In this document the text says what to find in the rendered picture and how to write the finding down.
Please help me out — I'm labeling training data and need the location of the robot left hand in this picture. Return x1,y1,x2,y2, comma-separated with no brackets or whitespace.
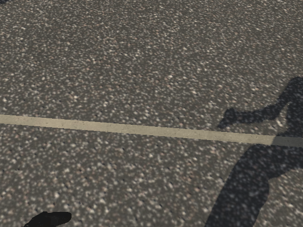
22,211,72,227

